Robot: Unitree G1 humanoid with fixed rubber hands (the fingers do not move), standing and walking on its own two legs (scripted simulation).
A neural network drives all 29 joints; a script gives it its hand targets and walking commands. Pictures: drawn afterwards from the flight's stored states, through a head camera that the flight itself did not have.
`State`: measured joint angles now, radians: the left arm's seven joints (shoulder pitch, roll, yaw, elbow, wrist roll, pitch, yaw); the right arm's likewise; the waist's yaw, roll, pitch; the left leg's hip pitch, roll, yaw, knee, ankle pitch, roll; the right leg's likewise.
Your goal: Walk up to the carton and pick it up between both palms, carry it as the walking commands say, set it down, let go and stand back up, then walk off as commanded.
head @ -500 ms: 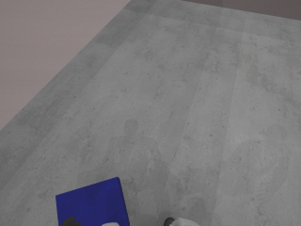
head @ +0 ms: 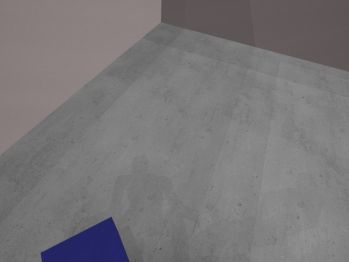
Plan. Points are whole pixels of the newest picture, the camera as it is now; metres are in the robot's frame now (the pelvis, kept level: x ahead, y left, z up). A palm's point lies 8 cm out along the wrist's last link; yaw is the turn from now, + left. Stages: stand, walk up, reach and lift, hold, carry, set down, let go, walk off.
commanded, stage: walk off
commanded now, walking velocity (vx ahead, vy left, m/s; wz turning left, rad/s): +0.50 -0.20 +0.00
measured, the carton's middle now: out of the picture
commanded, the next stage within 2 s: none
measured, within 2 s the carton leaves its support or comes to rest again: neither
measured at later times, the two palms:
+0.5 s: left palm (134, 199) +0.30 +0.12 -0.13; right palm (310, 221) +0.27 -0.39 -0.13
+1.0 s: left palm (150, 142) +0.52 +0.10 -0.14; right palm (291, 152) +0.50 -0.41 -0.11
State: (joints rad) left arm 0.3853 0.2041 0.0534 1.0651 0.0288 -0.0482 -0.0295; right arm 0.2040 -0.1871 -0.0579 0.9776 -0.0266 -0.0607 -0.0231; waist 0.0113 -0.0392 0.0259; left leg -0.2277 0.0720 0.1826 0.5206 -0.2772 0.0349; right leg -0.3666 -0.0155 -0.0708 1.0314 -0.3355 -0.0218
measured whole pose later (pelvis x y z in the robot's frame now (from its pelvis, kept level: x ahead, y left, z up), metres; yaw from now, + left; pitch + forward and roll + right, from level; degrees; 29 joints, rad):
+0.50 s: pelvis +0.24 -0.13 +0.00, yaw +0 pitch +0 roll -1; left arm 0.20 0.22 0.06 1.00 0.03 -0.06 -0.01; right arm 0.27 -0.24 -0.09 0.98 -0.03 -0.05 0.00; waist -0.01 0.03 0.07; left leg -0.46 0.16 0.07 1.18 -0.37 0.01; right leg -0.27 -0.01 -0.19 0.46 -0.21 -0.06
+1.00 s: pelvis +0.50 -0.15 +0.01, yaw -1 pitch -1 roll -1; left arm 0.29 0.24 0.06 1.02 0.03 -0.04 -0.03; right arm 0.29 -0.21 -0.07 1.03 -0.03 -0.07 -0.01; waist -0.01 -0.03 0.06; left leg -0.19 0.07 0.19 0.45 -0.23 0.04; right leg -0.47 -0.09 -0.02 1.13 -0.24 0.01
